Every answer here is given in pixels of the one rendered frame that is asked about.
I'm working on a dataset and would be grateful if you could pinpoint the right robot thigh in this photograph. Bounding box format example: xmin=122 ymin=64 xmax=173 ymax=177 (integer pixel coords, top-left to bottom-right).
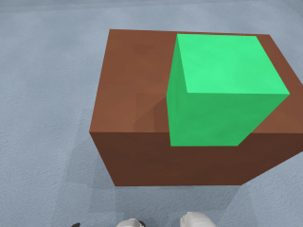
xmin=180 ymin=212 xmax=217 ymax=227

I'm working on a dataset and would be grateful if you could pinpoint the pedestal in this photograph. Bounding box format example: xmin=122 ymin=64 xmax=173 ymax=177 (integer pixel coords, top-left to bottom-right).
xmin=89 ymin=28 xmax=303 ymax=186

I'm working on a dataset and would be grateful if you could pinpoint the carton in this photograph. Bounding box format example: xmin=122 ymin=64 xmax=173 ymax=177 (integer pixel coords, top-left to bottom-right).
xmin=166 ymin=33 xmax=290 ymax=147

